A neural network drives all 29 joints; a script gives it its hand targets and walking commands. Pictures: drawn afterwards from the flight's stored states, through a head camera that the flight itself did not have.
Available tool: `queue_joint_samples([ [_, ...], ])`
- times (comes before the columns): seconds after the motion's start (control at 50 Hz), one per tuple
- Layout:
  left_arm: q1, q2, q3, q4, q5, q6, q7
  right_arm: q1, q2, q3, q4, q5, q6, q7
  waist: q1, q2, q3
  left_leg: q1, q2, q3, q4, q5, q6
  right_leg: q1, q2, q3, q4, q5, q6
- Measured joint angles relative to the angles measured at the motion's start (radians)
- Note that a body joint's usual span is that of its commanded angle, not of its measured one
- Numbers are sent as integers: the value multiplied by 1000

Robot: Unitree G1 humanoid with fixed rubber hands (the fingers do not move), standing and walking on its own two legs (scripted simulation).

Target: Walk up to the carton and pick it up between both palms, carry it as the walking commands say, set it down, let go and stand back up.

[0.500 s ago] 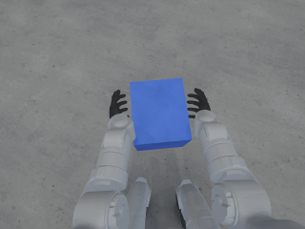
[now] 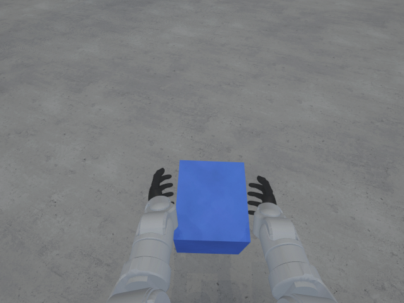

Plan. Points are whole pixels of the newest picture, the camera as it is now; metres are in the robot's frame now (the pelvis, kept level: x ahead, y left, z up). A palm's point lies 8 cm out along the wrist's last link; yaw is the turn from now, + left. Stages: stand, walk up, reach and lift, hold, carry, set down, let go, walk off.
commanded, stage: reach and lift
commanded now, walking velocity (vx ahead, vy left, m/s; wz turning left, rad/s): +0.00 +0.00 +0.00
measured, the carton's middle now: (209, 208) +0.36 +0.03 -0.09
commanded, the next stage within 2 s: hold in 1.92 s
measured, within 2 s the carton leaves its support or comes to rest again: neither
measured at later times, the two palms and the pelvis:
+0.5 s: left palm (155, 196) +0.30 +0.14 +0.06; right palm (275, 204) +0.31 -0.10 +0.04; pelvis +0.01 +0.00 +0.01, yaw +1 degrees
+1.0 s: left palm (160, 193) +0.31 +0.13 +0.06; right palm (280, 206) +0.30 -0.11 +0.04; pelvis +0.00 +0.01 +0.01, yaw +0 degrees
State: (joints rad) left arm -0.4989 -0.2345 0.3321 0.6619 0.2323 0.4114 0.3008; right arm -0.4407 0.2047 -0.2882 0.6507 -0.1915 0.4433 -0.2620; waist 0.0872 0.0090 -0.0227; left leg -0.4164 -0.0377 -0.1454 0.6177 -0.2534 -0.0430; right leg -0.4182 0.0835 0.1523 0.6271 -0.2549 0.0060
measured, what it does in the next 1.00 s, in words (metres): stands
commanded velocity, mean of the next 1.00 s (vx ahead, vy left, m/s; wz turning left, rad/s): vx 0.00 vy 0.00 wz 0.00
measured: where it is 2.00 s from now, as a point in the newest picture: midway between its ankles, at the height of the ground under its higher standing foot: outside the picture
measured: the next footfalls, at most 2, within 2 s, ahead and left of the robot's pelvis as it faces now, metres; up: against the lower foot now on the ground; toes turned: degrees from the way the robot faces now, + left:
none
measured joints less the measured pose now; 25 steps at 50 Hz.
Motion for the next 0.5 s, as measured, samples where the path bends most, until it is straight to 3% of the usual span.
queue_joint_samples([
  [0.08,30,11,-30,-22,-11,41,-4,24,-3,32,-19,11,41,-3,10,0,-8,61,4,-3,-46,12,0,61,-3,-2,-45,12,-4],
  [0.18,37,15,-8,-41,2,94,-26,14,-2,10,-23,-9,95,61,-13,5,-16,117,4,-22,-66,17,-1,129,-8,-23,-79,16,-8],
  [0.24,45,17,-28,-62,-7,130,-19,19,-1,20,-45,-8,134,54,-21,4,-15,152,5,-26,-74,16,-1,165,-9,-27,-88,15,-10],
  [0.36,14,6,-10,-41,1,191,4,5,4,20,-33,6,192,-9,-26,-6,-18,205,4,-19,-82,13,0,212,-12,-24,-84,7,-10],
  [0.5,12,6,-15,-23,19,221,6,5,5,4,-19,-17,220,7,-33,-4,-33,227,7,-13,-91,16,3,236,-13,-22,-99,15,-8],
])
